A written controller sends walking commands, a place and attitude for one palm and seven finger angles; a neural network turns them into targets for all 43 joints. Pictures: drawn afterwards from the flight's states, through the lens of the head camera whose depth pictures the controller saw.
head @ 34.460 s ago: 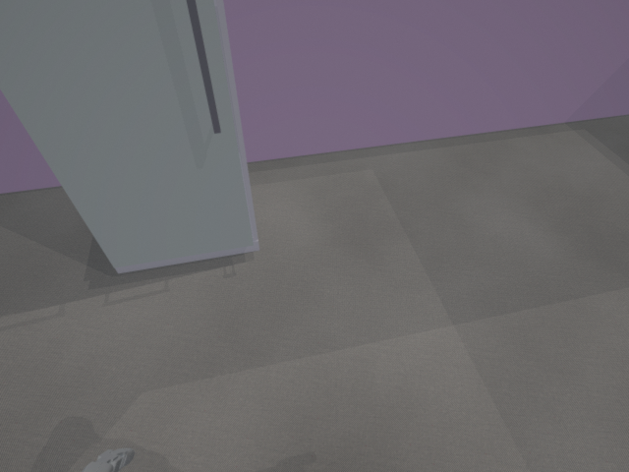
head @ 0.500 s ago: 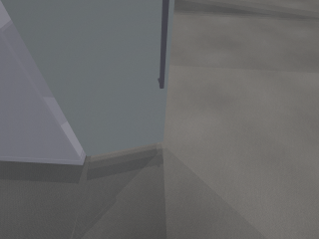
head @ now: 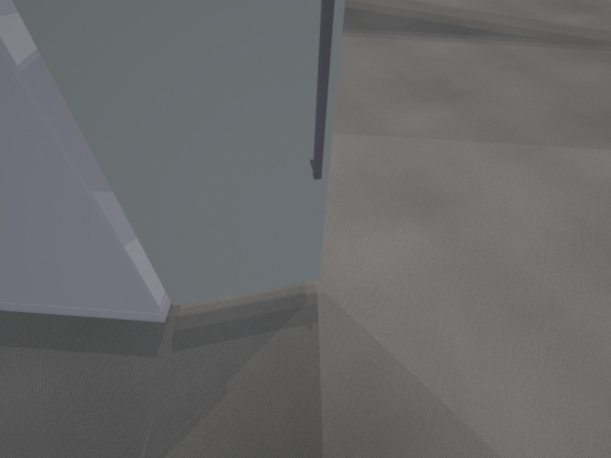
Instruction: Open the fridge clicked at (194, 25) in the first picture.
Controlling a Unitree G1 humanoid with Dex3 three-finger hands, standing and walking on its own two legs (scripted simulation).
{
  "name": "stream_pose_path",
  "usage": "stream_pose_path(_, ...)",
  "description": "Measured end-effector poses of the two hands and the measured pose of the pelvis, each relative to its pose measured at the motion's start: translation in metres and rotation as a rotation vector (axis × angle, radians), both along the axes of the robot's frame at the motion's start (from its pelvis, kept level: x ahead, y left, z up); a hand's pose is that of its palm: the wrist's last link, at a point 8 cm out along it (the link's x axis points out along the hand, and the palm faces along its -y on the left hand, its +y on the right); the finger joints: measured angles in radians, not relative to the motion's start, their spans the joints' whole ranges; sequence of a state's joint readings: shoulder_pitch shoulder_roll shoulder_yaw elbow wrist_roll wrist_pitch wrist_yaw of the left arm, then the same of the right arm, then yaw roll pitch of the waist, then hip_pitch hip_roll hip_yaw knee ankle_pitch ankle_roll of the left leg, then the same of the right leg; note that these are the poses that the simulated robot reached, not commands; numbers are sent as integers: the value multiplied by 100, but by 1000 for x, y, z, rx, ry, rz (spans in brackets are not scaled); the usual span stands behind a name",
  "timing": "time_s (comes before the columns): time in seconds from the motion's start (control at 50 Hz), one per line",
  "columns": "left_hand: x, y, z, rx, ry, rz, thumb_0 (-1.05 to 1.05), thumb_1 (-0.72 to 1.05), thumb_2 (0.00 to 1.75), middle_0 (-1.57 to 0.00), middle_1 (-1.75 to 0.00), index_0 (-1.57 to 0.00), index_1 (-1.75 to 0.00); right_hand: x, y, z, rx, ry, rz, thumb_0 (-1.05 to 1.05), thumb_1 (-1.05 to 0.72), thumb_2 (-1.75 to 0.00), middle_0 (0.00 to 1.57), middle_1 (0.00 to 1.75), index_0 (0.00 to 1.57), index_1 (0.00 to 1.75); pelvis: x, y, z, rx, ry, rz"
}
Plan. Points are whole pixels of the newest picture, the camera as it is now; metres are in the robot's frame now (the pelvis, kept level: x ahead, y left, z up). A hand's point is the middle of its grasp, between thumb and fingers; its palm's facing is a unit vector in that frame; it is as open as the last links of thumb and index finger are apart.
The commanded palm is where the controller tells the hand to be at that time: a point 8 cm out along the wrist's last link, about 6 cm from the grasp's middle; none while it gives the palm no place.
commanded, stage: look to check the result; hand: right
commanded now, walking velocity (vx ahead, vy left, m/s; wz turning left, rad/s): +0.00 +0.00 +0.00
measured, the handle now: (320, 78) +0.76 +0.03 +0.11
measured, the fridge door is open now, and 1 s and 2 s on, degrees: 73 73 73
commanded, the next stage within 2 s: stand and wait in 0.46 s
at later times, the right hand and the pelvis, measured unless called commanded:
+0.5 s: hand out of the picture +0.11 -0.23 -0.15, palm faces -0.05 +0.94 -0.33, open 7.4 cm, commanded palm none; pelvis +0.03 +0.02 +0.00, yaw +0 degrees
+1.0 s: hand out of the picture +0.12 -0.21 -0.15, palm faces -0.04 +0.94 -0.33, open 7.4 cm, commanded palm none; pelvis +0.04 +0.03 +0.00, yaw +1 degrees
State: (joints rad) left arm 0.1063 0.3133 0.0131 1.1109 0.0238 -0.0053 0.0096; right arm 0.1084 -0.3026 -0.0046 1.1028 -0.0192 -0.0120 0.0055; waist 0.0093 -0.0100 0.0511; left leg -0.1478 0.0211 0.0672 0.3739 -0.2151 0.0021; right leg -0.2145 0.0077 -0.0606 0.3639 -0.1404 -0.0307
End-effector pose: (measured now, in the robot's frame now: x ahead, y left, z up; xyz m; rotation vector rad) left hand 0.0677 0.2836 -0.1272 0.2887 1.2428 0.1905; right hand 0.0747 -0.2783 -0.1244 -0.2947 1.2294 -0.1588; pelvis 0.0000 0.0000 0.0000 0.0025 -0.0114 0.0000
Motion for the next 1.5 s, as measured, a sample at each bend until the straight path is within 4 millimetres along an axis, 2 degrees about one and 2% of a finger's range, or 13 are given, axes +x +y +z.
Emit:
stream_pose_path(0.24,16,16,2,15,13,-13,0,91,90,-20,-30,-21,-30,4,-7,7,-40,33,-7,1,-91,-90,20,30,20,30,12,8,2,-3,3,-1)
stream_pose_path(0.62,39,23,2,2,-10,-12,0,91,90,-20,-30,-21,-30,37,17,7,-24,-11,9,1,-91,-90,20,30,20,30,31,22,3,-9,5,2)
stream_pose_path(0.84,34,27,0,-1,11,4,0,91,90,-20,-30,-21,-30,42,24,7,-22,-9,9,1,-91,-90,20,30,20,30,36,27,3,-10,3,6)
stream_pose_path(1.12,22,30,0,1,25,24,0,91,90,-20,-30,-21,-30,32,24,6,-28,4,3,1,-91,-90,20,30,20,30,34,29,3,-7,-8,13)
stream_pose_path(1.5,11,26,4,12,34,22,0,91,90,-20,-30,-21,-30,23,18,3,-14,16,10,1,-91,-90,20,30,20,30,24,23,4,-3,-10,13)
